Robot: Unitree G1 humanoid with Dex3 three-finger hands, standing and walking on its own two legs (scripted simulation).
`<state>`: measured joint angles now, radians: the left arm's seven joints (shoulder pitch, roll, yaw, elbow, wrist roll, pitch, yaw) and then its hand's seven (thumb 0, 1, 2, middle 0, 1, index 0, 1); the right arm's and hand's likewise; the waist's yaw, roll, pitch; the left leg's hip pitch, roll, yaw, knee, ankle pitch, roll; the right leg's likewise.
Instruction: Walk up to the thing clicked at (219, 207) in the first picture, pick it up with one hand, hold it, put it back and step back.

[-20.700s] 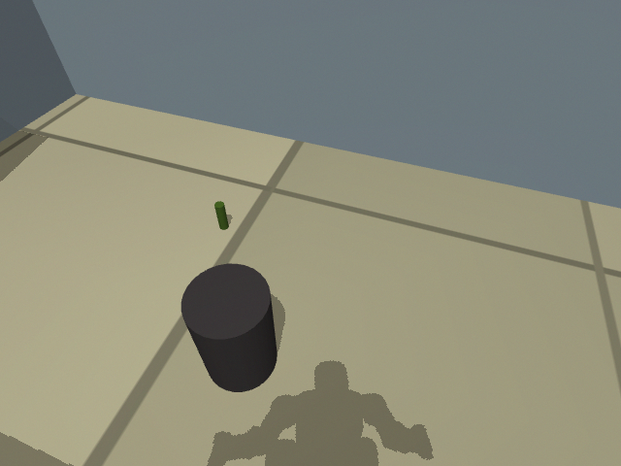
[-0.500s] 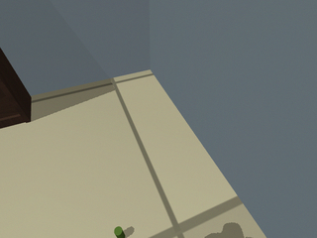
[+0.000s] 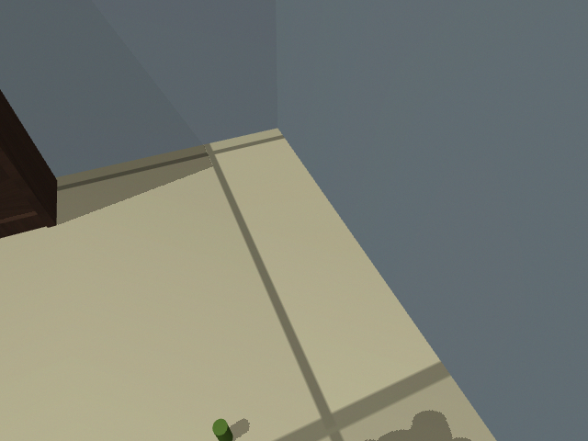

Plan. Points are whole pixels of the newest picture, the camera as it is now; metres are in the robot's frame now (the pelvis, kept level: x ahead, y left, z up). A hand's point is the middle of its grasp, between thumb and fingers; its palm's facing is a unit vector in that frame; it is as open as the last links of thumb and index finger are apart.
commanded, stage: go down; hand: left
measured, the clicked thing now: (223, 432) +0.30 +0.20 -0.71
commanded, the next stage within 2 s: none
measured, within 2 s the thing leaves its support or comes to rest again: neither
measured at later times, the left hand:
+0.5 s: hand out of the picture +0.15 +0.28 -0.20, palm faces +0.06 -0.95 -0.31, open 14.8 cm
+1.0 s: hand out of the picture +0.13 +0.30 -0.24, palm faces +0.09 -0.96 -0.26, open 17.5 cm
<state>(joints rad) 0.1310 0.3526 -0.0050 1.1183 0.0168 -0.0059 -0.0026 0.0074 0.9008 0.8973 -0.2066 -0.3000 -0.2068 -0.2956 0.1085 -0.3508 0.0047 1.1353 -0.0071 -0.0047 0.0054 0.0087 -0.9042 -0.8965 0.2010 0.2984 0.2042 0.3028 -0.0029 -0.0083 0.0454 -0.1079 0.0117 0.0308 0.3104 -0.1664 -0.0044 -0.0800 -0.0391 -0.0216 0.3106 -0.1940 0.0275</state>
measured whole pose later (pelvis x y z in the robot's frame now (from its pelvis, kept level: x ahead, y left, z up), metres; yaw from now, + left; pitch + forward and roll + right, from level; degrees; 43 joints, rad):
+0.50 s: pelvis -0.02 +0.00 -0.06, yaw +0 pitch +13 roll -1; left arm 0.02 0.38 0.26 0.93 0.07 -0.01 -0.10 0.00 -0.03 0.21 -0.05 -0.11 -0.06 -0.10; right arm 0.26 -0.25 -0.03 0.69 0.02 -0.06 -0.01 0.01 -0.90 -0.90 0.20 0.30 0.20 0.30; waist -0.04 -0.01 -0.06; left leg -0.72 0.04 0.01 0.90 -0.41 0.00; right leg -0.67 -0.03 -0.02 0.88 -0.43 0.02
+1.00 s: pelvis -0.02 +0.00 -0.13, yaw +0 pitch +22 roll -3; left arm 0.23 0.41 0.35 0.54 -0.01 0.00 -0.24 0.00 -0.57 0.01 -0.09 -0.08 -0.09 -0.07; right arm 0.17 -0.25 -0.01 0.53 0.00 -0.16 -0.05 0.01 -0.91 -0.90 0.20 0.30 0.20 0.30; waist -0.02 -0.02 -0.14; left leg -1.13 0.04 -0.03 1.31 -0.56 0.00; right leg -1.06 -0.03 -0.05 1.27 -0.59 0.02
